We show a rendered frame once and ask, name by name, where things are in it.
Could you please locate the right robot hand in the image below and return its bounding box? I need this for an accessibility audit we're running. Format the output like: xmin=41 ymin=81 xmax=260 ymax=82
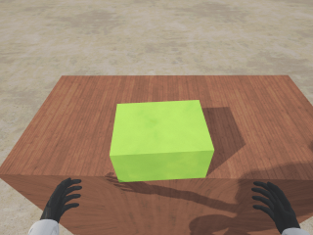
xmin=251 ymin=181 xmax=300 ymax=235

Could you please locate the pedestal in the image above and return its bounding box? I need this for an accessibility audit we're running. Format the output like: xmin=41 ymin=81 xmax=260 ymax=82
xmin=0 ymin=74 xmax=313 ymax=235

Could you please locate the left robot forearm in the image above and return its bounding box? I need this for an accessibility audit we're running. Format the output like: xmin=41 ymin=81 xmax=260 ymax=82
xmin=27 ymin=219 xmax=60 ymax=235

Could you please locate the carton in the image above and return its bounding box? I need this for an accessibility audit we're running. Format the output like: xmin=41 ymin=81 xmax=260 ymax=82
xmin=110 ymin=100 xmax=214 ymax=182

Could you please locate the left robot hand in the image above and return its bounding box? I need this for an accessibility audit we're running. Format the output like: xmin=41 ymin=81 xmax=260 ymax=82
xmin=40 ymin=178 xmax=82 ymax=223

